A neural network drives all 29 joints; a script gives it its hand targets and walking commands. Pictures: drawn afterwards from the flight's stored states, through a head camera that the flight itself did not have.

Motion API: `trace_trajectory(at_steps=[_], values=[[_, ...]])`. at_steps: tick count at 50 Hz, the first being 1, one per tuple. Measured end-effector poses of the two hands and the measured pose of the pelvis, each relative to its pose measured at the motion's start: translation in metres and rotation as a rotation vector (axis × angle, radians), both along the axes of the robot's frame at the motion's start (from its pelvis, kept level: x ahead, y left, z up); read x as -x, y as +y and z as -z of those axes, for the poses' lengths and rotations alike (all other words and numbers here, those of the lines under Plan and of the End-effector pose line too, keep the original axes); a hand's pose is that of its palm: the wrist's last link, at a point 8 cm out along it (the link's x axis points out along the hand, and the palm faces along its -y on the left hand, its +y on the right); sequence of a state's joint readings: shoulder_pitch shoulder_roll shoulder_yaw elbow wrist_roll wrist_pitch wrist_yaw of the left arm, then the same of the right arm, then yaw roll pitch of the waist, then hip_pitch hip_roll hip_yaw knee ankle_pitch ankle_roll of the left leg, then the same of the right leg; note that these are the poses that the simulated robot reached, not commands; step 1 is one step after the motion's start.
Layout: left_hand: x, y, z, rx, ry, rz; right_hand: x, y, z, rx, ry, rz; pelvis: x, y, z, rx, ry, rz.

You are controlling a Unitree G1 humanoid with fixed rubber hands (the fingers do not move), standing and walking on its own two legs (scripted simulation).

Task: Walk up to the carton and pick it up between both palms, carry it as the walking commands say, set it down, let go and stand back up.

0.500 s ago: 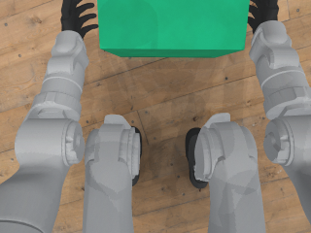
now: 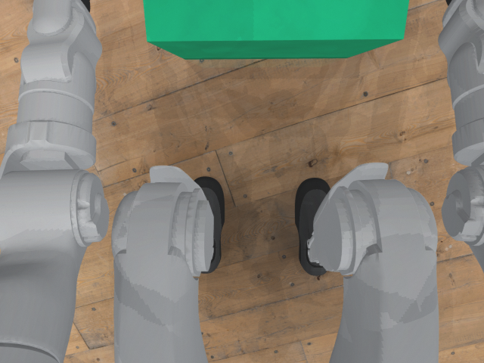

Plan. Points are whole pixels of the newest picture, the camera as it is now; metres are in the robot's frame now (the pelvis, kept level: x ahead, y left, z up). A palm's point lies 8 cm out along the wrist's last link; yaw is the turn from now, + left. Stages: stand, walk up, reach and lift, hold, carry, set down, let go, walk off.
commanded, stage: set down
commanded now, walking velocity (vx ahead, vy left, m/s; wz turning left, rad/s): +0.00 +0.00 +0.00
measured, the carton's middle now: out of the picture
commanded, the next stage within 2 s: let go in 1.28 s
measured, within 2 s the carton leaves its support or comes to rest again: neither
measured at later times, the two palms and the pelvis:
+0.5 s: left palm out of the picture +0.53 +0.22 -0.03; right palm out of the picture +0.53 -0.23 -0.02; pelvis -0.01 +0.00 +0.10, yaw +0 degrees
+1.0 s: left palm out of the picture +0.53 +0.23 +0.12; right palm out of the picture +0.54 -0.24 +0.13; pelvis -0.02 +0.01 +0.23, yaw +0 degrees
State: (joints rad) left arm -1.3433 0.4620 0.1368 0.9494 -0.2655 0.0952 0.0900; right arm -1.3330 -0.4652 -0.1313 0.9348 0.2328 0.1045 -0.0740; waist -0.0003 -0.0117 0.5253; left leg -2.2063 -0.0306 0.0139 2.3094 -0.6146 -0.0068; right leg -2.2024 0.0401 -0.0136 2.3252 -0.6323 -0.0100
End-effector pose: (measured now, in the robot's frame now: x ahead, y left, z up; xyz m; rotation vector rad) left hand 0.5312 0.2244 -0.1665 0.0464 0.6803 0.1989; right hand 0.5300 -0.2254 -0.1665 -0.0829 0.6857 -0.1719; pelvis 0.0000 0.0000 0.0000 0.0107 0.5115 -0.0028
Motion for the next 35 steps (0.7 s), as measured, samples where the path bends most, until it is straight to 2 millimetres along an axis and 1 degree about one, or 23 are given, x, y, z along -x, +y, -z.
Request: trace_trajectory(at_steps=[3, 7, 9, 15, 19, 24, 29, 35], values=[[0.002, 0.001, -0.007, 0.011, -0.002, -0.002, -0.005, 0.004, -0.011, 0.007, -0.019, -0.016, 0.000, -0.001, -0.005, -0.003, 0.000, -0.007], [0.005, -0.004, -0.026, 0.029, -0.015, 0.003, -0.010, 0.011, -0.039, 0.011, -0.048, -0.048, -0.001, -0.002, -0.019, -0.004, -0.004, -0.008], [0.005, -0.006, -0.037, 0.031, -0.013, 0.006, -0.011, 0.009, -0.052, 0.022, -0.039, -0.046, -0.001, -0.003, -0.028, -0.002, -0.006, -0.010], [0.001, -0.004, -0.076, 0.012, -0.038, 0.024, -0.009, -0.006, -0.091, 0.033, -0.044, -0.008, 0.000, -0.001, -0.057, 0.009, -0.008, -0.005], [-0.002, -0.004, -0.105, 0.012, -0.055, 0.036, -0.007, -0.010, -0.115, 0.034, -0.051, -0.016, 0.003, 0.001, -0.075, 0.011, -0.010, -0.005], [-0.004, -0.002, -0.133, 0.020, -0.039, 0.030, -0.005, -0.007, -0.138, 0.021, -0.036, -0.034, 0.009, 0.003, -0.098, 0.010, -0.007, -0.001], [-0.001, 0.001, -0.165, 0.020, -0.054, 0.026, -0.005, 0.000, -0.172, 0.015, -0.062, -0.052, 0.014, 0.003, -0.122, 0.007, -0.008, -0.003], [0.002, 0.011, -0.199, 0.012, -0.035, 0.015, -0.008, -0.004, -0.211, 0.029, -0.051, -0.037, 0.021, 0.004, -0.149, 0.009, -0.016, -0.005]])
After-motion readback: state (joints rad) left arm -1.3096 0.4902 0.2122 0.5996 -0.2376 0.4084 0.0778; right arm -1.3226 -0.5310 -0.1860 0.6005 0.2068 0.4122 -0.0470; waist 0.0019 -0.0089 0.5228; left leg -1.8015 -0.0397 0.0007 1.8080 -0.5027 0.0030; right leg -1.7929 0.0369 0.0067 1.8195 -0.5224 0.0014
